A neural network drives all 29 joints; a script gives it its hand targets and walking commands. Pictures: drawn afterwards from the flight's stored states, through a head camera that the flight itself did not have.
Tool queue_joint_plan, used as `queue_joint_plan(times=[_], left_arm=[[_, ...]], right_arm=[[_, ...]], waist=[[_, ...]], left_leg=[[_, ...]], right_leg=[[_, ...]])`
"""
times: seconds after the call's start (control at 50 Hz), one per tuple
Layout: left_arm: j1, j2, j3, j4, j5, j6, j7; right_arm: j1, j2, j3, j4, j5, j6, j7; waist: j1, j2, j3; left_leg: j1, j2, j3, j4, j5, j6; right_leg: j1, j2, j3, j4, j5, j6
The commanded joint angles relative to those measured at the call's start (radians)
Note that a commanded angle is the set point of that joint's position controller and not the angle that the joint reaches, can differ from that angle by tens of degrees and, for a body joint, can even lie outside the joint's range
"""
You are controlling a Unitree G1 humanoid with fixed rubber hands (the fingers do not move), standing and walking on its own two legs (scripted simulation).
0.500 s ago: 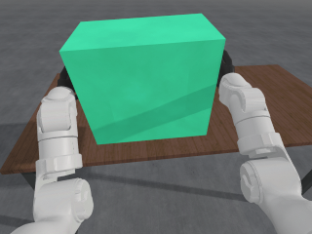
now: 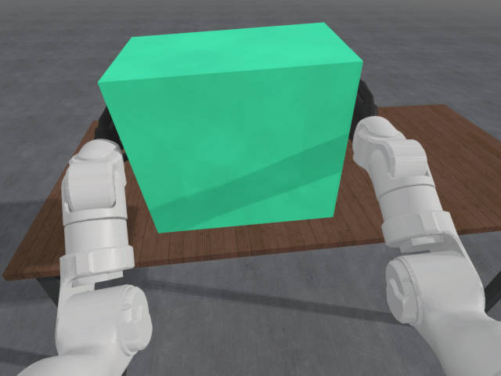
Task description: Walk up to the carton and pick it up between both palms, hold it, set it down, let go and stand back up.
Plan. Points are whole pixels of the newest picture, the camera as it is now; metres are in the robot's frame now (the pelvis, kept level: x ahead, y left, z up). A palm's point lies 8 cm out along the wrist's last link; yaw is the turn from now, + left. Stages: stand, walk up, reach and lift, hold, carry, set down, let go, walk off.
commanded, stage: hold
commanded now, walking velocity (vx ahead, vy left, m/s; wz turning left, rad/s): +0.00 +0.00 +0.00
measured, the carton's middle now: (237, 131) +0.40 -0.01 +0.25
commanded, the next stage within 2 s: none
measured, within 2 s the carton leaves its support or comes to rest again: neither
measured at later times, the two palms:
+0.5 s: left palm (108, 147) +0.37 +0.19 +0.24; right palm (358, 122) +0.37 -0.19 +0.27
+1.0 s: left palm (111, 148) +0.37 +0.18 +0.24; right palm (362, 123) +0.37 -0.20 +0.27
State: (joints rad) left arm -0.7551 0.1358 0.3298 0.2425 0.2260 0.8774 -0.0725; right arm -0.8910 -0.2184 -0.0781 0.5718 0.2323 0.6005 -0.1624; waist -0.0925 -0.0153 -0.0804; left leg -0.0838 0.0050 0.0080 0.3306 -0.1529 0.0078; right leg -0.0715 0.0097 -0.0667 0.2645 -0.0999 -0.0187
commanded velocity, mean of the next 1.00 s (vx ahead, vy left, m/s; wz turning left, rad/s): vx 0.00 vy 0.00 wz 0.00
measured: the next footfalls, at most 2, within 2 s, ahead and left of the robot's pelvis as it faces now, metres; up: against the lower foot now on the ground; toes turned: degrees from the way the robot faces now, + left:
none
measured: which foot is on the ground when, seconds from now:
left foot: down 0.00-1.00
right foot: down 0.00-1.00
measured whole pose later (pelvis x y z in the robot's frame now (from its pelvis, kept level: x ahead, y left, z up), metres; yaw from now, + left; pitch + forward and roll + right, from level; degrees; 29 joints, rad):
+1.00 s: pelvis +0.00 +0.00 +0.00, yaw +0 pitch -5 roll -1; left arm -0.75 0.14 0.33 0.23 0.23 0.88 -0.08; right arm -0.89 -0.22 -0.07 0.56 0.24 0.60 -0.17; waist -0.09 -0.02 -0.08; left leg -0.08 0.01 0.01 0.32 -0.16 0.01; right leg -0.06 0.01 -0.07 0.26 -0.11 -0.02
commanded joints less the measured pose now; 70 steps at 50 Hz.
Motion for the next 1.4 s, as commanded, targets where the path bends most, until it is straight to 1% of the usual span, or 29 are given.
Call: queue_joint_plan(times=[0.0, 0.02, 0.08, 0.18, 0.22, 0.26, 0.3, 0.32, 0.36, 0.38, 0.42, 0.44, 0.46, 0.52, 0.54, 0.62, 0.68, 0.78, 0.84, 0.88, 0.94, 1.04, 1.06, 1.12, 1.16, 1.3, 1.32, 1.36, 1.38], left_arm=[[-0.878, -0.465, -0.374, -0.219, -0.232, -0.116, -0.157], [-0.863, -0.457, -0.348, -0.168, -0.209, -0.111, -0.158], [-0.866, -0.464, -0.35, -0.169, -0.211, -0.115, -0.163], [-0.88, -0.457, -0.34, -0.137, -0.214, -0.121, -0.161], [-0.868, -0.441, -0.334, -0.143, -0.211, -0.123, -0.163], [-0.876, -0.451, -0.346, -0.17, -0.213, -0.121, -0.166], [-0.862, -0.436, -0.322, -0.136, -0.206, -0.119, -0.169], [-0.862, -0.442, -0.322, -0.136, -0.201, -0.118, -0.171], [-0.842, -0.449, -0.33, -0.129, -0.205, -0.117, -0.18], [-0.866, -0.445, -0.331, -0.168, -0.21, -0.126, -0.179], [-0.858, -0.452, -0.341, -0.171, -0.21, -0.122, -0.178], [-0.853, -0.44, -0.335, -0.166, -0.204, -0.119, -0.181], [-0.843, -0.462, -0.35, -0.192, -0.214, -0.12, -0.18], [-0.834, -0.467, -0.382, -0.241, -0.231, -0.121, -0.171], [-0.851, -0.467, -0.388, -0.248, -0.234, -0.12, -0.169], [-0.83, -0.448, -0.372, -0.247, -0.212, -0.117, -0.162], [-0.79, -0.46, -0.387, -0.25, -0.222, -0.104, -0.162], [-0.819, -0.449, -0.378, -0.252, -0.213, -0.105, -0.165], [-0.804, -0.464, -0.381, -0.264, -0.219, -0.104, -0.163], [-0.821, -0.464, -0.383, -0.258, -0.225, -0.103, -0.165], [-0.801, -0.444, -0.358, -0.231, -0.207, -0.098, -0.17], [-0.825, -0.446, -0.356, -0.219, -0.208, -0.101, -0.18], [-0.833, -0.448, -0.365, -0.236, -0.218, -0.106, -0.181], [-0.845, -0.448, -0.371, -0.242, -0.225, -0.115, -0.179], [-0.843, -0.46, -0.391, -0.249, -0.234, -0.119, -0.17], [-0.85, -0.458, -0.358, -0.204, -0.214, -0.113, -0.168], [-0.844, -0.463, -0.361, -0.205, -0.22, -0.112, -0.17], [-0.846, -0.452, -0.348, -0.179, -0.208, -0.116, -0.171], [-0.835, -0.461, -0.356, -0.192, -0.214, -0.118, -0.171]], right_arm=[[-0.795, 0.571, 0.265, -0.308, 0.169, -0.068, 0.194], [-0.773, 0.555, 0.239, -0.242, 0.152, -0.06, 0.197], [-0.78, 0.573, 0.26, -0.262, 0.15, -0.069, 0.199], [-0.805, 0.57, 0.233, -0.24, 0.152, -0.074, 0.195], [-0.791, 0.574, 0.248, -0.232, 0.153, -0.071, 0.192], [-0.786, 0.563, 0.239, -0.251, 0.162, -0.07, 0.185], [-0.773, 0.556, 0.239, -0.23, 0.158, -0.063, 0.185], [-0.761, 0.553, 0.234, -0.221, 0.154, -0.062, 0.185], [-0.777, 0.559, 0.247, -0.255, 0.16, -0.067, 0.181], [-0.796, 0.569, 0.258, -0.274, 0.169, -0.071, 0.181], [-0.756, 0.56, 0.247, -0.253, 0.166, -0.067, 0.178], [-0.764, 0.556, 0.255, -0.259, 0.167, -0.068, 0.177], [-0.771, 0.57, 0.264, -0.305, 0.171, -0.075, 0.176], [-0.758, 0.552, 0.273, -0.346, 0.189, -0.075, 0.171], [-0.75, 0.544, 0.261, -0.333, 0.188, -0.072, 0.172], [-0.731, 0.545, 0.278, -0.315, 0.177, -0.066, 0.182], [-0.706, 0.548, 0.285, -0.334, 0.184, -0.057, 0.181], [-0.721, 0.542, 0.282, -0.326, 0.178, -0.059, 0.182], [-0.727, 0.558, 0.291, -0.353, 0.188, -0.061, 0.181], [-0.733, 0.558, 0.286, -0.344, 0.187, -0.06, 0.179], [-0.731, 0.554, 0.285, -0.319, 0.181, -0.054, 0.18], [-0.735, 0.559, 0.277, -0.301, 0.172, -0.052, 0.177], [-0.737, 0.573, 0.283, -0.321, 0.173, -0.054, 0.174], [-0.749, 0.57, 0.284, -0.341, 0.179, -0.056, 0.172], [-0.732, 0.557, 0.272, -0.326, 0.177, -0.055, 0.177], [-0.762, 0.558, 0.263, -0.288, 0.155, -0.058, 0.184], [-0.758, 0.568, 0.264, -0.293, 0.16, -0.061, 0.184], [-0.755, 0.559, 0.254, -0.273, 0.157, -0.061, 0.189], [-0.769, 0.565, 0.269, -0.301, 0.16, -0.068, 0.189]], waist=[[0.005, 0.05, -0.425], [0.005, 0.055, -0.377], [0.012, 0.022, -0.402], [0.006, 0.051, -0.411], [0.007, 0.021, -0.411], [-0.002, 0.04, -0.426], [0.003, 0.027, -0.4], [-0.004, 0.022, -0.376], [0.002, 0.026, -0.402], [0.003, 0.025, -0.431], [-0.015, 0.048, -0.409], [-0.007, 0.051, -0.416], [-0.006, 0.046, -0.447], [-0.019, 0.076, -0.46], [-0.026, 0.096, -0.438], [-0.009, 0.059, -0.409], [-0.008, 0.052, -0.421], [-0.009, 0.052, -0.422], [0.003, 0.046, -0.426], [-0.011, 0.044, -0.414], [0.01, 0.033, -0.385], [0.001, 0.041, -0.4], [-0.008, 0.036, -0.411], [-0.007, 0.044, -0.455], [-0.018, 0.061, -0.437], [-0.002, 0.035, -0.404], [-0.008, 0.032, -0.404], [0.004, 0.044, -0.373], [0.002, 0.041, -0.42]], left_leg=[[-0.055, -0.036, -0.014, -0.066, 0.096, -0.017], [-0.061, -0.037, -0.009, -0.077, 0.054, -0.014], [-0.067, -0.039, -0.01, -0.077, 0.073, -0.011], [-0.071, -0.033, -0.008, -0.075, 0.058, -0.01], [-0.073, -0.038, -0.007, -0.073, 0.075, -0.006], [-0.052, -0.039, -0.005, -0.068, 0.114, -0.014], [-0.055, -0.038, -0.008, -0.068, 0.092, -0.012], [-0.054, -0.037, -0.006, -0.075, 0.087, -0.012], [-0.044, -0.042, -0.007, -0.066, 0.102, -0.012], [-0.045, -0.044, -0.009, -0.06, 0.118, -0.012], [-0.043, -0.04, -0.011, -0.056, 0.14, -0.021], [-0.05, -0.046, -0.001, -0.054, 0.143, -0.022], [-0.038, -0.049, -0.005, -0.049, 0.154, -0.023], [-0.01, -0.042, -0.009, -0.035, 0.229, -0.036], [-0.006, -0.04, -0.011, -0.033, 0.212, -0.041], [-0.01, -0.044, -0.011, -0.048, 0.167, -0.03], [0.006, -0.037, -0.014, -0.045, 0.216, -0.032], [-0.001, -0.043, -0.01, -0.046, 0.189, -0.03], [0.003, -0.044, -0.01, -0.05, 0.22, -0.031], [0.0, -0.045, -0.009, -0.052, 0.182, -0.028], [-0.016, -0.046, -0.006, -0.062, 0.153, -0.016], [-0.04, -0.046, 0.0, -0.061, 0.141, -0.021], [-0.03, -0.05, 0.003, -0.056, 0.166, -0.022], [-0.003, -0.054, 0.0, -0.046, 0.173, -0.025], [0.004, -0.043, -0.013, -0.05, 0.173, -0.035], [-0.042, -0.041, -0.012, -0.068, 0.104, -0.024], [-0.038, -0.038, -0.016, -0.072, 0.108, -0.021], [-0.052, -0.038, -0.011, -0.072, 0.1, -0.019], [-0.04, -0.032, -0.015, -0.069, 0.112, -0.018]], right_leg=[[0.237, 0.036, 0.051, 0.013, 0.113, 0.014], [0.221, 0.03, 0.052, 0.004, 0.075, 0.015], [0.226, 0.028, 0.057, 0.006, 0.096, 0.018], [0.232, 0.029, 0.058, 0.007, 0.078, 0.019], [0.247, 0.028, 0.056, 0.007, 0.103, 0.025], [0.248, 0.032, 0.059, 0.014, 0.136, 0.024], [0.24, 0.032, 0.059, 0.006, 0.115, 0.024], [0.225, 0.028, 0.056, 0.003, 0.109, 0.02], [0.235, 0.03, 0.058, 0.006, 0.124, 0.021], [0.242, 0.03, 0.059, 0.013, 0.142, 0.023], [0.259, 0.033, 0.055, 0.012, 0.165, 0.018], [0.273, 0.032, 0.058, 0.012, 0.166, 0.019], [0.274, 0.034, 0.053, 0.019, 0.183, 0.024], [0.272, 0.045, 0.05, 0.025, 0.227, 0.02], [0.254, 0.047, 0.049, 0.025, 0.204, 0.018], [0.223, 0.038, 0.05, 0.013, 0.169, 0.018], [0.249, 0.046, 0.045, 0.016, 0.212, 0.021], [0.245, 0.041, 0.051, 0.017, 0.186, 0.02], [0.247, 0.045, 0.047, 0.018, 0.218, 0.023], [0.239, 0.039, 0.049, 0.011, 0.195, 0.021], [0.233, 0.034, 0.054, 0.011, 0.174, 0.025], [0.262, 0.034, 0.051, 0.014, 0.168, 0.022], [0.26, 0.034, 0.056, 0.017, 0.208, 0.025], [0.254, 0.033, 0.055, 0.023, 0.21, 0.029], [0.224, 0.04, 0.049, 0.018, 0.179, 0.019], [0.23, 0.032, 0.045, 0.014, 0.111, 0.017], [0.223, 0.035, 0.049, 0.009, 0.131, 0.019], [0.23, 0.037, 0.05, 0.01, 0.119, 0.02], [0.258, 0.036, 0.05, 0.017, 0.139, 0.021]])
